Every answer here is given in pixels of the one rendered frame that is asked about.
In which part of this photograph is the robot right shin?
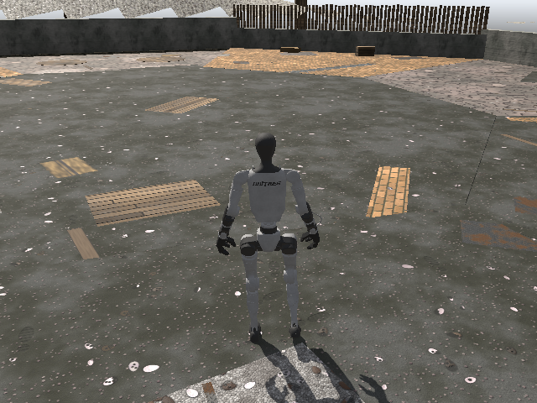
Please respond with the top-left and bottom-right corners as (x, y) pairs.
(286, 270), (299, 327)

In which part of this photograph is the robot left upper arm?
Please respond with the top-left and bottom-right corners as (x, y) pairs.
(226, 170), (249, 217)

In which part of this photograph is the left robot thigh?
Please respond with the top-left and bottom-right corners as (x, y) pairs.
(240, 234), (259, 292)

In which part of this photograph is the robot right forearm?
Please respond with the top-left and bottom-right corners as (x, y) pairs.
(300, 202), (318, 234)

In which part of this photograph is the robot left hand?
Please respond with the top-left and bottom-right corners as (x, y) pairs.
(216, 237), (236, 255)

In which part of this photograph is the robot right hand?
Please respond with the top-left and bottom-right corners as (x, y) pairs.
(300, 231), (320, 249)

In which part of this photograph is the robot left forearm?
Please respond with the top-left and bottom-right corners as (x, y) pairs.
(218, 204), (235, 239)

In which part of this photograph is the robot right upper arm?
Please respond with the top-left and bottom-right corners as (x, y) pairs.
(284, 169), (309, 215)

